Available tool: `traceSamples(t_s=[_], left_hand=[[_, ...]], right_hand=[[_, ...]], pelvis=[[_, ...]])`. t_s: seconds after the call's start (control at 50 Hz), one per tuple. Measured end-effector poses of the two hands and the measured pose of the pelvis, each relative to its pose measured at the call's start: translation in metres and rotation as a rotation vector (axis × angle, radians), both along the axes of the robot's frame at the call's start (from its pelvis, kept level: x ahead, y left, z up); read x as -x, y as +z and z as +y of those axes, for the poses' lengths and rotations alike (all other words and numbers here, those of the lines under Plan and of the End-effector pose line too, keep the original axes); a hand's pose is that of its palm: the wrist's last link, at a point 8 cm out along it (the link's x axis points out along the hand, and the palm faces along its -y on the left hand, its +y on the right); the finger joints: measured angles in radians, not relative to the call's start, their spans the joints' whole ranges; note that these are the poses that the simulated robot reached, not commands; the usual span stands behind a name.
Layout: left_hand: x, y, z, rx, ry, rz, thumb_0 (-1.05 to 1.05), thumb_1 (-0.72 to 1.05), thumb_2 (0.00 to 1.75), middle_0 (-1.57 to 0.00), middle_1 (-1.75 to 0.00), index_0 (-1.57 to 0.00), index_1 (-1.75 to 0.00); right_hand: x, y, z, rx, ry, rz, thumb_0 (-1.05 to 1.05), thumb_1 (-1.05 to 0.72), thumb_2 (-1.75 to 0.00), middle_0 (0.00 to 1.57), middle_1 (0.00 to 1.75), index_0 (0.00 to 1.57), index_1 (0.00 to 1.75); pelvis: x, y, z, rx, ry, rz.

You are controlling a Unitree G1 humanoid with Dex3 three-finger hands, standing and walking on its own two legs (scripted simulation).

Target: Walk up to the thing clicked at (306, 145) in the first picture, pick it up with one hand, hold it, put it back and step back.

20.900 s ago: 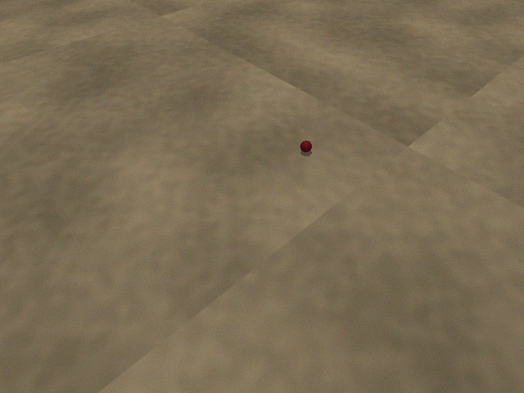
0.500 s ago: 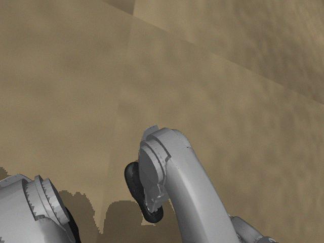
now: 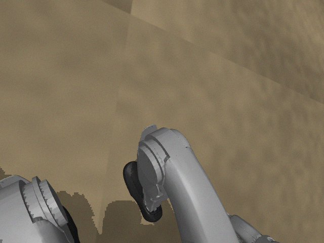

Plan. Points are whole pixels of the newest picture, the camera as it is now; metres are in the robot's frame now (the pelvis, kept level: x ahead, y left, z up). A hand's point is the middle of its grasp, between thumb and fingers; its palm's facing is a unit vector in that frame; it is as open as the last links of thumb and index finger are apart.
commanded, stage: settle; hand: left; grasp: from above
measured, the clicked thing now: out of the picture +0.46 +0.34 -0.27
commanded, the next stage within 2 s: lift in 0.84 s
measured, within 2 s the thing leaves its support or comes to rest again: leaves its support in 0.14 s
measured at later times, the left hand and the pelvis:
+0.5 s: hand out of the picture +0.45 +0.35 -0.17, palm faces -0.40 -0.12 -0.91, open 8.6 cm; pelvis +0.01 +0.00 +0.01, yaw +3 degrees
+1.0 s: hand out of the picture +0.44 +0.35 -0.11, palm faces -0.42 -0.11 -0.90, open 8.6 cm; pelvis +0.00 -0.01 +0.03, yaw +6 degrees
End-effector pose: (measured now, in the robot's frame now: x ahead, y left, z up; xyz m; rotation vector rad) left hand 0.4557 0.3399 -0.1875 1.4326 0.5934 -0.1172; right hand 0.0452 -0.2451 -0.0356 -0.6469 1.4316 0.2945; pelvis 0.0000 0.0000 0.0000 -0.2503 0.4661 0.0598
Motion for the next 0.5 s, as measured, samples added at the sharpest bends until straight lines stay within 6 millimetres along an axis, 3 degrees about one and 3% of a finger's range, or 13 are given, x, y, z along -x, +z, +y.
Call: traceSamples(t_s=[0.22, 0.5], left_hand=[[-0.003, 0.014, 0.006, -0.006, 0.01, -0.024, -0.04, 0.12, 0.4, -0.69, -0.71, -0.83, -0.61], [0.005, 0.074, 0.009, -0.037, -0.015, -0.022, -0.04, 0.13, 0.39, -0.69, -0.71, -0.82, -0.62]], right_hand=[[0.0, 0.001, -0.008, 0.014, -0.046, 0.013, 0.0, -0.91, -0.9, 0.2, 0.3, 0.2, 0.3], [-0.04, -0.015, -0.013, -0.039, -0.097, -0.087, 0.0, -0.91, -0.9, 0.2, 0.3, 0.2, 0.3]], pelvis=[[-0.004, 0.002, -0.001, -0.003, 0.005, 0.032], [-0.006, 0.013, -0.003, -0.036, 0.032, 0.091]])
